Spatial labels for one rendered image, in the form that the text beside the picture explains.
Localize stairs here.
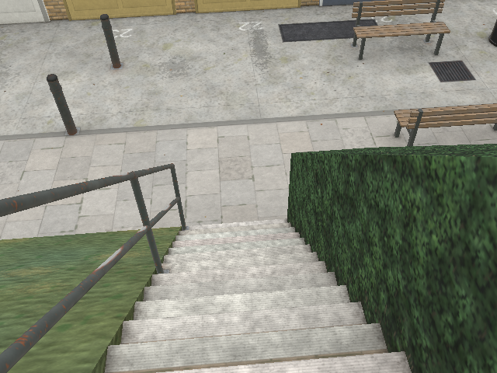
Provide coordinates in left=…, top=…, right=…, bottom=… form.
left=104, top=218, right=412, bottom=373

